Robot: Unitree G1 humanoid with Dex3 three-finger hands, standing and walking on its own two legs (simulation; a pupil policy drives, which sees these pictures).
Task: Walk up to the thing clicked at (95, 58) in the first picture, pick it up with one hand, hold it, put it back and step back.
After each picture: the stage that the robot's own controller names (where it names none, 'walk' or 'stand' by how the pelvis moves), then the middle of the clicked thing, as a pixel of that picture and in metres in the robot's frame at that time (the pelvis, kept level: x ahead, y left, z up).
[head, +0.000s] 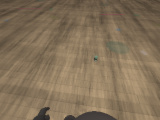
stand; (95, 58) +1.24 -0.14 -0.72
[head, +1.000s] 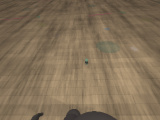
walk; (86, 61) +1.13 +0.15 -0.70
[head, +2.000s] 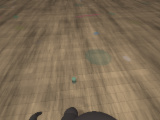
walk; (74, 80) +0.65 +0.25 -0.70
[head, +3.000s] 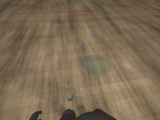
walk; (69, 97) +0.36 +0.20 -0.70
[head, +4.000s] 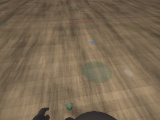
stand; (69, 107) +0.29 +0.21 -0.72
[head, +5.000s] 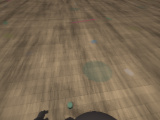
stand; (70, 105) +0.30 +0.20 -0.73
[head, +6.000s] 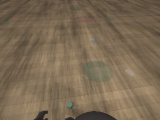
stand; (70, 105) +0.30 +0.21 -0.73
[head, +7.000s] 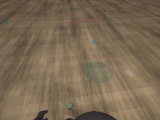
stand; (69, 106) +0.29 +0.20 -0.73
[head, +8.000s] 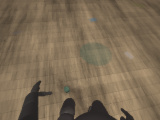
go down; (66, 89) +0.33 +0.20 -0.63
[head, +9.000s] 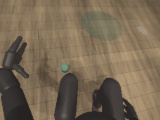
go down; (64, 68) +0.40 +0.21 -0.31
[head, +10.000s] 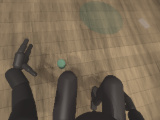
close in; (61, 64) +0.40 +0.21 -0.29
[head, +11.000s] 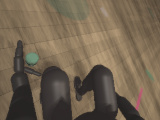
close; (31, 60) +0.40 +0.25 -0.22
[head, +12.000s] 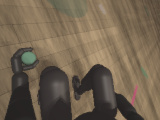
close; (28, 59) +0.39 +0.25 -0.22
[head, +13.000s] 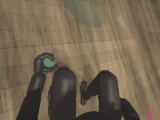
lift; (48, 62) +0.35 +0.23 -0.17
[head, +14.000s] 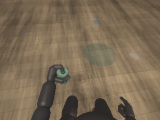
lift; (63, 76) +0.32 +0.18 +0.00
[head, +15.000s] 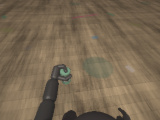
hold; (65, 75) +0.33 +0.17 +0.01
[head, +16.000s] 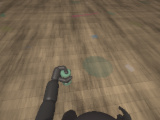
hold; (66, 77) +0.32 +0.17 +0.00
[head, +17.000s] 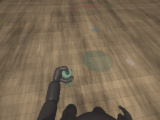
crouch; (67, 77) +0.33 +0.16 -0.03
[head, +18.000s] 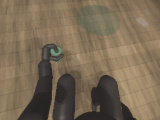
lower; (57, 54) +0.45 +0.20 -0.09
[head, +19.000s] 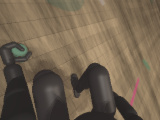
lower; (20, 54) +0.43 +0.26 -0.23
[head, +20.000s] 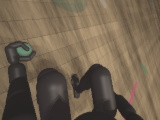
lower; (24, 52) +0.42 +0.26 -0.23
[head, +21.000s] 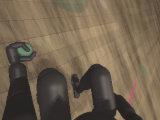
lower; (25, 52) +0.42 +0.26 -0.23
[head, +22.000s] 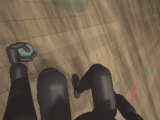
lower; (26, 53) +0.42 +0.26 -0.23
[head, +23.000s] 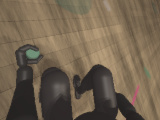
loosen; (32, 55) +0.40 +0.24 -0.23
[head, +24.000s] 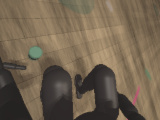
rise; (34, 54) +0.40 +0.23 -0.23
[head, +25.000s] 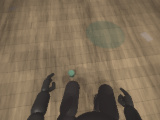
walk; (71, 73) +0.40 +0.17 -0.45
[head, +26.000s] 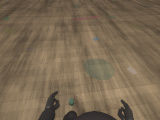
stand; (71, 102) +0.34 +0.17 -0.66
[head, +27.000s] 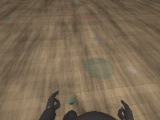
stand; (71, 101) +0.34 +0.18 -0.67
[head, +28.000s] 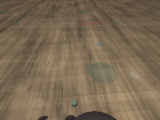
stand; (74, 103) +0.36 +0.16 -0.72
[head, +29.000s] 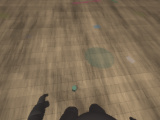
walk; (74, 88) +0.40 +0.12 -0.71
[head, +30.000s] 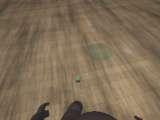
walk; (78, 79) +0.58 +0.18 -0.70
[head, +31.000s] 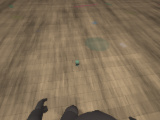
walk; (77, 63) +0.91 +0.21 -0.70
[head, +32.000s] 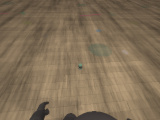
stand; (80, 66) +0.98 +0.16 -0.71
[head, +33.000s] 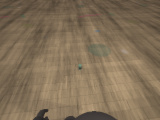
stand; (79, 67) +0.99 +0.17 -0.73
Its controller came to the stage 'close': yes
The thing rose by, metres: 0.72
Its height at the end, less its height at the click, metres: +0.00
